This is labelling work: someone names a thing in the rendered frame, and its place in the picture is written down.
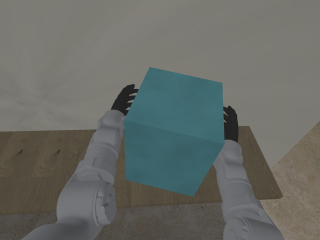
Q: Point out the table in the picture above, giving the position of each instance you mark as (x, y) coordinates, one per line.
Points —
(35, 166)

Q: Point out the robot left hand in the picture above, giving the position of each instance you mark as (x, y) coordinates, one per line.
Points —
(121, 103)

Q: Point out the carton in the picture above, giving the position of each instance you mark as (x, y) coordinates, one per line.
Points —
(173, 131)

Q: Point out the robot right forearm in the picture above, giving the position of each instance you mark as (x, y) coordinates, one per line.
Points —
(237, 195)

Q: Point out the robot left forearm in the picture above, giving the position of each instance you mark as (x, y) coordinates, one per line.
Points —
(103, 150)

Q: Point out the robot right hand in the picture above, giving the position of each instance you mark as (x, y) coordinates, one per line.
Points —
(231, 130)

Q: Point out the left robot upper arm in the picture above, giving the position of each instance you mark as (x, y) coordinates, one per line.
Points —
(84, 208)

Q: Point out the right robot upper arm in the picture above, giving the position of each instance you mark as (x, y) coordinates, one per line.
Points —
(244, 228)

